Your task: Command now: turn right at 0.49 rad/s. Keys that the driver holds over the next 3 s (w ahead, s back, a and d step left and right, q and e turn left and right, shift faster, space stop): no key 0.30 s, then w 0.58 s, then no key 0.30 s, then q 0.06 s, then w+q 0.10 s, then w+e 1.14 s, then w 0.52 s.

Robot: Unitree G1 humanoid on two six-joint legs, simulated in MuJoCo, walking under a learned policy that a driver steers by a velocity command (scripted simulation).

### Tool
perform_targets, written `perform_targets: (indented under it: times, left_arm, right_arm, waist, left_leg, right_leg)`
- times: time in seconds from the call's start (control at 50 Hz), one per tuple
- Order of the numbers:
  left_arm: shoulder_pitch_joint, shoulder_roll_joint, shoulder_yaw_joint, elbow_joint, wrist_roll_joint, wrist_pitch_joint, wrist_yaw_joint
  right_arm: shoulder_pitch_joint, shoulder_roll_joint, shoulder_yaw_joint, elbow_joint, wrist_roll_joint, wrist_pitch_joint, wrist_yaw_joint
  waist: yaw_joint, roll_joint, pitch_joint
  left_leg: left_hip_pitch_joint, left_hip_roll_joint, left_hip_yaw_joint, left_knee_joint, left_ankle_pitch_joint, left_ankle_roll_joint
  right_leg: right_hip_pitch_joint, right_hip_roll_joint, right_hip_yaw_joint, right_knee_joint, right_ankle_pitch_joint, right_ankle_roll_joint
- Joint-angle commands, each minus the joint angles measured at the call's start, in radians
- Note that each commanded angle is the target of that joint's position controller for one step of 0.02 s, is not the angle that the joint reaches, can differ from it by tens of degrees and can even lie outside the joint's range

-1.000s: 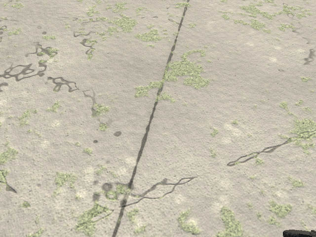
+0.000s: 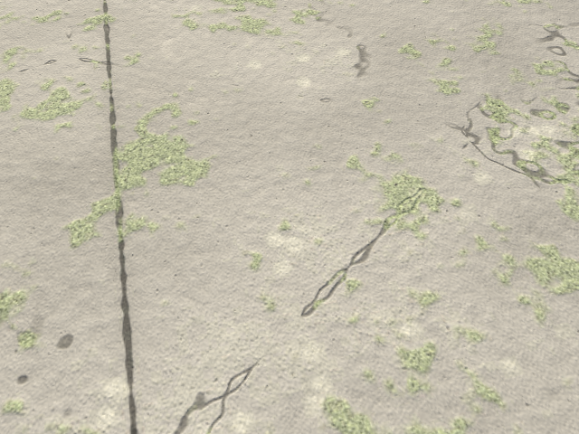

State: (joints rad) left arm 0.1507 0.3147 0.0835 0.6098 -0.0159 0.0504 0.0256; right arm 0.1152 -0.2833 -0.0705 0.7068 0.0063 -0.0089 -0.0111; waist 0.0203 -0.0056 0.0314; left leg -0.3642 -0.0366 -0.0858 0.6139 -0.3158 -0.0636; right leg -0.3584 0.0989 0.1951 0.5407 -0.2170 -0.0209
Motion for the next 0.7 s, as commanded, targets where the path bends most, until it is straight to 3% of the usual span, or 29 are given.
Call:
perform_targets:
  times: [0.02,0.04,0.06,0.08,0.1,0.12,0.14,0.2,0.24,0.3,0.34,0.36,0.38,0.4,0.42,0.44,0.46,0.48,0.52,0.56,0.58,0.64,0.68,0.7]
  left_arm:
    - [-0.029,0.111,0.026,-0.08,-0.004,-0.006,0.009]
    - [0.034,0.046,0.007,-0.074,0.017,-0.008,0.007]
    - [0.009,0.101,0.026,-0.107,0.01,-0.021,0.009]
    - [0.033,0.173,0.048,-0.077,0.016,-0.028,0.012]
    - [0.038,0.185,0.057,-0.052,0.008,-0.024,0.01]
    - [0.056,0.154,0.053,-0.025,0.008,-0.015,0.014]
    - [0.055,0.128,0.045,-0.022,0.011,-0.008,0.015]
    - [0.016,0.047,0.014,-0.031,0.003,-0.008,0.008]
    - [-0.017,0.012,-0.005,-0.04,0.009,-0.01,0.002]
    - [-0.008,0.035,-0.001,-0.027,0.0,-0.012,-0.003]
    - [0.055,0.024,-0.006,0.01,0.007,-0.014,-0.008]
    - [0.073,0.057,-0.002,0.008,0.015,-0.016,-0.004]
    - [0.112,0.132,0.015,0.012,0.022,-0.018,0.003]
    - [0.168,0.166,0.03,0.037,0.02,-0.024,-0.009]
    - [0.167,0.153,0.025,0.029,0.023,-0.038,-0.015]
    - [0.183,0.139,0.019,0.043,0.03,-0.055,-0.009]
    - [0.189,0.128,0.014,0.053,0.024,-0.073,-0.004]
    - [0.189,0.113,0.01,0.059,0.011,-0.087,-0.002]
    - [0.174,0.096,0.006,0.057,0.003,-0.095,-0.001]
    - [0.159,0.109,0.011,0.053,0.001,-0.093,-0.006]
    - [0.161,0.116,0.014,0.053,-0.001,-0.092,-0.011]
    - [0.161,0.128,0.016,0.057,-0.013,-0.092,-0.024]
    - [0.161,0.088,0.0,0.061,-0.001,-0.095,-0.027]
    - [0.15,0.022,-0.021,0.05,0.013,-0.101,-0.029]
  right_arm:
    - [0.082,-0.126,-0.043,-0.048,-0.01,-0.029,0.006]
    - [0.067,-0.188,-0.051,-0.07,-0.03,-0.024,0.0]
    - [0.056,-0.219,-0.056,-0.061,-0.063,-0.024,0.007]
    - [0.023,-0.167,-0.043,-0.086,-0.051,-0.03,0.006]
    - [-0.01,-0.131,-0.033,-0.088,-0.036,-0.03,0.003]
    - [-0.03,-0.117,-0.027,-0.092,-0.022,-0.029,0.001]
    - [-0.033,-0.105,-0.022,-0.086,-0.008,-0.028,-0.002]
    - [0.0,-0.08,-0.009,-0.065,-0.015,-0.016,-0.01]
    - [0.009,-0.096,-0.012,-0.057,-0.015,-0.007,-0.011]
    - [0.05,-0.136,-0.02,-0.041,-0.003,0.005,-0.007]
    - [0.069,-0.101,-0.004,-0.027,0.009,0.003,-0.002]
    - [0.096,-0.095,0.001,-0.017,0.001,-0.008,0.004]
    - [0.087,-0.054,0.014,-0.035,-0.021,-0.021,0.012]
    - [0.035,-0.044,0.019,-0.055,-0.015,-0.033,0.011]
    - [-0.039,-0.09,0.006,-0.074,0.0,-0.041,0.008]
    - [-0.08,-0.11,-0.006,-0.09,0.014,-0.048,0.007]
    - [-0.059,-0.117,-0.015,-0.086,0.024,-0.052,0.008]
    - [-0.038,-0.114,-0.017,-0.084,0.025,-0.059,0.013]
    - [-0.047,-0.077,-0.006,-0.077,0.017,-0.079,0.031]
    - [-0.056,-0.036,0.011,-0.072,0.008,-0.089,0.049]
    - [-0.051,-0.036,0.012,-0.07,0.01,-0.089,0.056]
    - [0.035,-0.07,0.002,-0.044,0.021,-0.08,0.059]
    - [0.181,-0.104,-0.016,0.003,0.024,-0.074,0.044]
    - [0.302,-0.165,-0.033,0.021,0.018,-0.078,0.032]
  waist:
    - [-0.042,-0.127,-0.161]
    - [0.006,0.105,-0.17]
    - [0.014,0.324,-0.1]
    - [0.003,0.215,-0.09]
    - [0.014,0.15,-0.075]
    - [0.022,0.115,-0.07]
    - [0.013,0.117,-0.063]
    - [-0.008,0.156,-0.089]
    - [-0.029,0.191,-0.11]
    - [-0.048,0.21,-0.111]
    - [-0.017,0.167,-0.114]
    - [-0.022,0.124,-0.127]
    - [-0.035,-0.043,-0.138]
    - [0.007,-0.209,-0.106]
    - [0.052,-0.212,0.011]
    - [0.064,-0.224,0.079]
    - [0.05,-0.23,0.105]
    - [0.038,-0.212,0.102]
    - [0.034,-0.149,0.076]
    - [0.035,-0.145,0.035]
    - [0.034,-0.155,0.021]
    - [-0.021,-0.132,0.007]
    - [-0.093,-0.086,-0.023]
    - [-0.144,0.055,-0.074]
  left_leg:
    - [0.187,0.079,-0.024,-0.242,0.187,0.058]
    - [0.273,0.297,-0.241,-0.292,0.34,0.14]
    - [0.19,0.43,-0.469,-0.326,0.44,0.322]
    - [0.175,0.428,-0.44,-0.325,0.411,0.362]
    - [0.168,0.366,-0.331,-0.301,0.392,0.321]
    - [0.179,0.306,-0.252,-0.285,0.368,0.279]
    - [0.196,0.29,-0.221,-0.275,0.405,0.274]
    - [0.236,0.23,-0.11,-0.26,0.477,0.267]
    - [0.245,0.222,-0.084,-0.245,0.491,0.265]
    - [0.248,0.241,-0.114,-0.22,0.489,0.276]
    - [0.161,0.207,-0.098,-0.23,0.227,0.222]
    - [0.063,0.183,-0.083,-0.214,0.083,0.169]
    - [-0.046,0.091,0.022,-0.097,-0.082,0.114]
    - [-0.095,-0.001,0.149,0.037,-0.161,0.061]
    - [-0.171,0.009,0.137,0.138,-0.176,0.052]
    - [-0.256,0.037,0.092,0.257,-0.222,0.064]
    - [-0.33,0.062,0.064,0.339,-0.247,0.077]
    - [-0.391,0.093,0.039,0.358,-0.203,0.089]
    - [-0.354,0.105,0.061,0.252,-0.104,0.104]
    - [-0.198,0.077,0.11,0.125,-0.026,0.096]
    - [-0.117,0.06,0.129,0.079,-0.003,0.089]
    - [0.114,0.033,0.146,-0.049,0.128,0.089]
    - [0.309,0.023,0.138,-0.079,0.108,0.108]
    - [0.445,0.166,-0.056,-0.169,0.024,0.158]
  right_leg:
    - [0.075,-0.171,0.231,-0.015,0.115,-0.095]
    - [-0.045,-0.05,0.084,0.203,-0.198,-0.03]
    - [-0.203,0.035,-0.024,0.386,-0.458,0.017]
    - [-0.208,-0.012,0.015,0.562,-0.423,0.046]
    - [-0.214,-0.014,0.011,0.627,-0.355,0.06]
    - [-0.212,-0.018,0.004,0.649,-0.31,0.079]
    - [-0.224,-0.019,0.006,0.66,-0.268,0.094]
    - [-0.149,-0.044,-0.065,0.479,-0.226,0.12]
    - [-0.048,-0.083,-0.125,0.288,-0.249,0.123]
    - [0.06,-0.08,-0.179,0.053,-0.178,0.11]
    - [0.24,-0.068,-0.199,-0.21,0.01,0.063]
    - [0.348,-0.112,-0.14,-0.165,0.033,0.028]
    - [0.393,-0.218,-0.014,-0.118,-0.038,-0.044]
    - [0.293,-0.302,0.136,-0.219,-0.346,-0.153]
    - [0.225,-0.364,0.268,-0.338,-0.515,-0.212]
    - [0.21,-0.4,0.338,-0.385,-0.528,-0.235]
    - [0.242,-0.41,0.35,-0.39,-0.48,-0.241]
    - [0.296,-0.41,0.334,-0.381,-0.429,-0.233]
    - [0.322,-0.356,0.213,-0.376,-0.272,-0.192]
    - [0.26,-0.3,0.097,-0.36,-0.144,-0.171]
    - [0.219,-0.286,0.064,-0.352,-0.123,-0.17]
    - [0.091,-0.295,0.048,-0.305,-0.153,-0.154]
    - [-0.008,-0.256,0.007,-0.166,-0.132,-0.11]
    - [-0.106,-0.17,-0.092,0.13,-0.12,-0.049]
